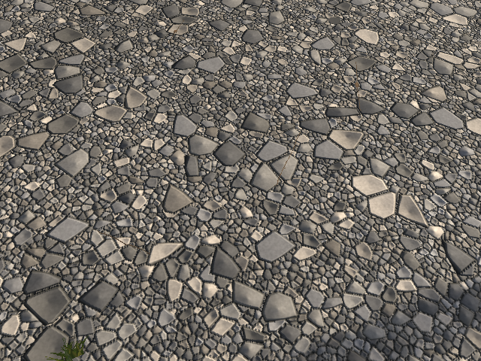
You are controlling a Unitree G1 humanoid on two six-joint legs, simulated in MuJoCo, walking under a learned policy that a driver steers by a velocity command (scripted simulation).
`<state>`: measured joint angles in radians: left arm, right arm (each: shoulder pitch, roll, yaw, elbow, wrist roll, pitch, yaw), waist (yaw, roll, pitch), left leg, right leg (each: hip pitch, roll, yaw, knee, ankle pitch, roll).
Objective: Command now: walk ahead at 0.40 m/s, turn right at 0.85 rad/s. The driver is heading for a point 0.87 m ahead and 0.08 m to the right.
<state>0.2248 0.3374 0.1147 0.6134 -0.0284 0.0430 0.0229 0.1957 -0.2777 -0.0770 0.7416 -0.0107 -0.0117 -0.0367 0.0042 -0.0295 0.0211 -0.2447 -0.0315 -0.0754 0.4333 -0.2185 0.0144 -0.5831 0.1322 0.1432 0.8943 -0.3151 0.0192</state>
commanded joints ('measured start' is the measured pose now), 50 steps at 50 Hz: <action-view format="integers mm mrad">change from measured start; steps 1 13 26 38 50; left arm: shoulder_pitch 28 -202 239 158 -66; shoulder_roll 75 74 171 1 30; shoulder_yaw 14 -13 -10 -75 -104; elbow -58 -121 83 194 -6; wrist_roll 18 65 96 49 99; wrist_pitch -26 8 -85 -159 -159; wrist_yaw -18 -141 -27 -15 -24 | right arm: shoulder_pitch -54 170 69 -87 211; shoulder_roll -128 -186 -118 -12 -151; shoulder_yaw -22 -30 10 49 -24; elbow -96 -26 -32 -29 75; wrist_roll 23 -36 24 6 -14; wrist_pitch -42 -89 -89 -19 -15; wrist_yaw -22 25 52 119 34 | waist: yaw -6 -78 116 -34 10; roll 142 174 17 -12 -77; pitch -52 121 -79 139 63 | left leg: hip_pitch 220 219 -573 -469 131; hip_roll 302 359 111 70 204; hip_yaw -256 95 -52 232 -647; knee -244 -367 969 441 -250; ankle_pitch -328 -319 -63 301 -286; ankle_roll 99 77 81 122 395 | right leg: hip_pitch -299 -333 692 556 -204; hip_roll -131 -241 -480 -274 -176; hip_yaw -54 -133 265 -428 -17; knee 359 155 -591 -802 553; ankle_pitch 52 189 -81 874 -56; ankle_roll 19 -1 -133 -4 -10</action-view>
